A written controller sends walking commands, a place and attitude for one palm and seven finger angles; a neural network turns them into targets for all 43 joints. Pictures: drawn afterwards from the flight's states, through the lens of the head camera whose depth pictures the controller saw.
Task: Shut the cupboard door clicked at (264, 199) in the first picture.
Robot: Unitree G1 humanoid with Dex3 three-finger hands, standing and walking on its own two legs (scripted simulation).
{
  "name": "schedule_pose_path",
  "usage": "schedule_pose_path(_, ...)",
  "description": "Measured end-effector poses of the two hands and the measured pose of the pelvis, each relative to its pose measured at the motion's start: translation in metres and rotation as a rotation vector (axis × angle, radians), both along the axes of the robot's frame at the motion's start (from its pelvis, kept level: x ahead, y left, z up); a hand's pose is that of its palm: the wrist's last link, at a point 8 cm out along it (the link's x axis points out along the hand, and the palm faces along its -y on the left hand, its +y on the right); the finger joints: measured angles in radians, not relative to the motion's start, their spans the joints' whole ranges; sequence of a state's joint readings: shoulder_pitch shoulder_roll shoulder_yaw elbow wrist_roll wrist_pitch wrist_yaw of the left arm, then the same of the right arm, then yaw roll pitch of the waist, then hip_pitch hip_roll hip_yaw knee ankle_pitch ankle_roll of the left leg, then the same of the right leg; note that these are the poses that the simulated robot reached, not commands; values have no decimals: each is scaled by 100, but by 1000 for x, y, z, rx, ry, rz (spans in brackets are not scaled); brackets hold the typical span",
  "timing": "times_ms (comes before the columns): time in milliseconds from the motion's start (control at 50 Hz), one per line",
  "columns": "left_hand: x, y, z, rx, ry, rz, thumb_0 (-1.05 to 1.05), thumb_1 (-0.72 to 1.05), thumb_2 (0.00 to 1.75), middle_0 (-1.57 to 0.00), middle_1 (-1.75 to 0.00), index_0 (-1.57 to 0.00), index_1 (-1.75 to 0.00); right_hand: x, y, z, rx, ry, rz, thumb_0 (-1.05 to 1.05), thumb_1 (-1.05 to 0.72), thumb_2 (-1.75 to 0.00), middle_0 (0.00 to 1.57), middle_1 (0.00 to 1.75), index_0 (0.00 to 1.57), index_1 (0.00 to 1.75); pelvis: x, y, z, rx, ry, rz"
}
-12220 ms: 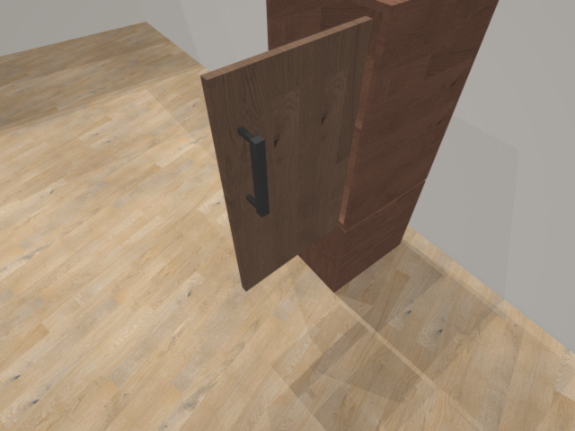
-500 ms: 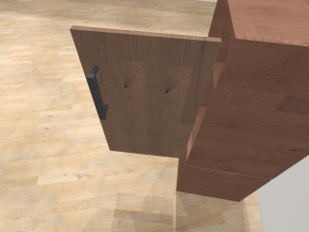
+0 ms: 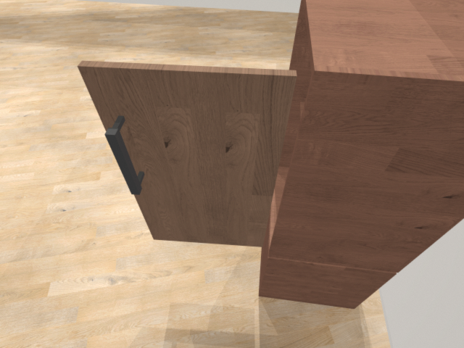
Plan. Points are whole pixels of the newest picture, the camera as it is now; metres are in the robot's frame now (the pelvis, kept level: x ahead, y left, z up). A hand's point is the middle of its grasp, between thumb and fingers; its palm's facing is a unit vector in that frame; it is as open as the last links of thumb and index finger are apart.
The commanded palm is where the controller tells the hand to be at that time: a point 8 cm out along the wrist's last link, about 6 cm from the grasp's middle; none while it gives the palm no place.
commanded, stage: come to a stop and stand still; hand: left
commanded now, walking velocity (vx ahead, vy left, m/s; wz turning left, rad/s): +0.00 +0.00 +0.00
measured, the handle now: (128, 158) +0.45 +0.24 +0.06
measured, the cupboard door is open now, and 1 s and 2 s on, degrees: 93 93 93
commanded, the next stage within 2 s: look again from close up in 0.40 s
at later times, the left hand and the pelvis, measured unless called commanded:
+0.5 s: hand out of the picture -0.04 +0.13 -0.17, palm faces +0.06 -0.99 -0.16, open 7.4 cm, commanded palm none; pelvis +0.00 -0.02 +0.00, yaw +1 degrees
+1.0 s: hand out of the picture +0.01 +0.21 -0.17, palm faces +0.03 -0.97 -0.23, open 7.3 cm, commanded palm none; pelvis +0.00 +0.03 +0.00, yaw +0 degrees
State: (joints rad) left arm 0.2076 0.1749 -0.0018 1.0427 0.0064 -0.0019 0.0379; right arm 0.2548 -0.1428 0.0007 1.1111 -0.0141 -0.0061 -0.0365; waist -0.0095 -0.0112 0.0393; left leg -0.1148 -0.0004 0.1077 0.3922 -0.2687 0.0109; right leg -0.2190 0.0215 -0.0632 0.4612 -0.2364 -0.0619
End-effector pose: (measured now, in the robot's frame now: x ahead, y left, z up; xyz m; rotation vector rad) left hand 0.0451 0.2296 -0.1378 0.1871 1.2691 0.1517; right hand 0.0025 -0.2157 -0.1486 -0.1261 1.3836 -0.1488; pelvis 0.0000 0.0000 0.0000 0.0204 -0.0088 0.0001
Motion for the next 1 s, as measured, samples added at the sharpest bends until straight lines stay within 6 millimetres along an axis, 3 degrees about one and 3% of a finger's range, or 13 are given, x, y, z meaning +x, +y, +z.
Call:
schedule_pose_path(320,-71,-31,-1,-34,142,64,0,91,90,-20,-30,-20,-30,-31,-3,-1,45,77,19,0,-91,-90,20,30,20,30,-5,-17,4,-6,-4,14)
schedule_pose_path(460,-87,-46,-4,-68,186,88,0,91,90,-20,-30,-20,-30,-39,-5,2,38,111,18,0,-90,-90,20,30,20,30,-2,-20,4,-10,5,19)
schedule_pose_path(540,-87,-49,-5,-65,182,87,0,91,90,-20,-30,-20,-30,-37,-7,2,31,105,9,0,-90,-90,20,30,20,30,-2,-19,2,-21,14,20)
schedule_pose_path(620,-80,-39,-7,-54,160,67,0,90,90,-20,-30,-21,-30,-28,-6,-6,13,37,-14,0,-90,-90,20,30,20,30,-5,-8,-3,-50,15,23)
schedule_pose_path(840,-40,11,2,9,49,38,1,92,90,-20,-30,-20,-30,-28,42,-12,85,-4,5,0,-91,-90,20,30,20,30,0,16,-3,-20,-1,13)
schedule_pose_path(1000,-38,23,2,8,77,37,1,92,90,-20,-30,-20,-30,-38,58,-11,94,51,12,0,-91,-90,20,30,20,30,2,29,-2,-12,3,7)
